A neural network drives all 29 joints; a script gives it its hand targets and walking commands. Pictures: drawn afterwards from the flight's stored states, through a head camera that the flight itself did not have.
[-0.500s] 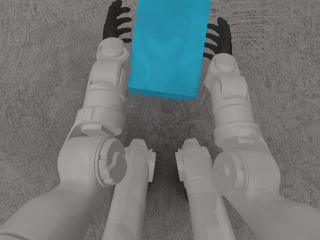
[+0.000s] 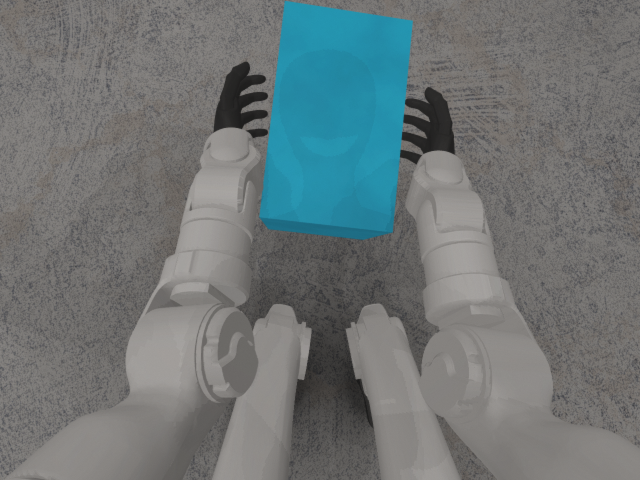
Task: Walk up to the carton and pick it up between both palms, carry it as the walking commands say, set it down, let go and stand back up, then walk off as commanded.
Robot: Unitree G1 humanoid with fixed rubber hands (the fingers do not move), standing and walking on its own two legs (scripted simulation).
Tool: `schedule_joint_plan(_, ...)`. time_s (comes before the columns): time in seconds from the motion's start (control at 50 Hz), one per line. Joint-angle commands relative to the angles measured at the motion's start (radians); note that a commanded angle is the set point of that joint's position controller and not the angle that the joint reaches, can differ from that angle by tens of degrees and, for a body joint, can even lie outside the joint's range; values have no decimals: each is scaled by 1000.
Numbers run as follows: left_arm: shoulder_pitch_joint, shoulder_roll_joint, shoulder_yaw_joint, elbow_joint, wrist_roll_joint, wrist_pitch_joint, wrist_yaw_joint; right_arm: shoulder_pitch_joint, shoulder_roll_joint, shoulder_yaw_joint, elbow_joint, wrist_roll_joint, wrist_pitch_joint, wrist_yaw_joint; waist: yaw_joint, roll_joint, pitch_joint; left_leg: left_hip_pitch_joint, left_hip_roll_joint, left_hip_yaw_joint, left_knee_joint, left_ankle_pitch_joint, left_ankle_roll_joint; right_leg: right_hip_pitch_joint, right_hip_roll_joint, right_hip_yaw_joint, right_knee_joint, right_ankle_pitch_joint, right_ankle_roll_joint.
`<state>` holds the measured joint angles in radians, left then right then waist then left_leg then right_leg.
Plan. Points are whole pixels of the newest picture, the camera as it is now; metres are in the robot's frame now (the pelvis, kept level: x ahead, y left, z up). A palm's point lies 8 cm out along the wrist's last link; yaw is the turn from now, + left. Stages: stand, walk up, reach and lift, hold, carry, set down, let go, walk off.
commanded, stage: reach and lift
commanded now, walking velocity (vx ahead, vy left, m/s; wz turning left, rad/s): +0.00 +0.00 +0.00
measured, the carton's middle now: (330, 139) +0.53 +0.00 -0.14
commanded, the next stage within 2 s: none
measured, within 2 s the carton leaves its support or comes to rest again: neither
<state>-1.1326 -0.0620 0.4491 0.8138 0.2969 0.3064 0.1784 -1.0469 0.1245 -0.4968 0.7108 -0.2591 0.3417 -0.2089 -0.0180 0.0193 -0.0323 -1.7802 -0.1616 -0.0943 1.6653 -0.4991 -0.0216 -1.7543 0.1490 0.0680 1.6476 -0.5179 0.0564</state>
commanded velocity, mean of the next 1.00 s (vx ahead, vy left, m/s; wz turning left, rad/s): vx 0.00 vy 0.00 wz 0.00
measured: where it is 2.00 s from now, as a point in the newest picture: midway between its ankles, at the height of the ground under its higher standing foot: (325, 399)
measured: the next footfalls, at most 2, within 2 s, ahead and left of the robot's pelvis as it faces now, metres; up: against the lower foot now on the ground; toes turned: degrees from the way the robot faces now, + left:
none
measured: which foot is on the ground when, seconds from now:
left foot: down 0.00-1.00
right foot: down 0.00-1.00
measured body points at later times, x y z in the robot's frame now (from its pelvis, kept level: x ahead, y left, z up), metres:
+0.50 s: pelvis +0.01 +0.00 +0.06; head +0.23 +0.01 +0.46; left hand +0.49 +0.11 +0.01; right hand +0.47 -0.13 +0.00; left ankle +0.10 +0.10 -0.50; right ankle +0.10 -0.12 -0.50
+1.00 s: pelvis +0.03 +0.01 +0.13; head +0.21 +0.01 +0.54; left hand +0.47 +0.11 +0.08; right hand +0.45 -0.12 +0.07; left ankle +0.10 +0.10 -0.50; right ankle +0.10 -0.12 -0.50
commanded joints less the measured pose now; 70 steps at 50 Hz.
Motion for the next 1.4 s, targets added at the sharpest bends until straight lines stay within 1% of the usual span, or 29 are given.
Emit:
schedule_joint_plan(0.0, -522, -1090, -434, 131, -142, -2, -298, -777, 977, 518, -8, 151, -66, 298, -25, 32, -1024, 626, -27, 90, -197, 238, 2, 491, 43, -110, -180, 228, -17)
schedule_joint_plan(0.26, -437, -1111, -444, 125, -128, -19, -288, -687, 1001, 532, -5, 139, -79, 305, -22, 22, -984, 731, -24, 72, -301, 258, 5, 594, 40, -92, -285, 252, -16)
schedule_joint_plan(0.94, -177, -1164, -514, 59, -85, -74, -278, -389, 1043, 568, -25, 89, -116, 338, -35, 25, -813, 1038, 4, 5, -625, 340, 15, 917, 11, -47, -592, 356, -38)
schedule_joint_plan(1.12, -116, -1169, -518, 40, -65, -79, -283, -315, 1058, 570, -25, 64, -117, 343, -33, 16, -748, 1124, 16, -4, -723, 363, 21, 1022, -3, -29, -691, 383, -43)
schedule_joint_plan(1.38, -33, -1162, -512, 12, -33, -81, -304, -210, 1075, 582, -41, 26, -117, 341, -22, -3, -652, 1269, 34, -9, -880, 402, 29, 1187, -27, -1, -861, 431, -46)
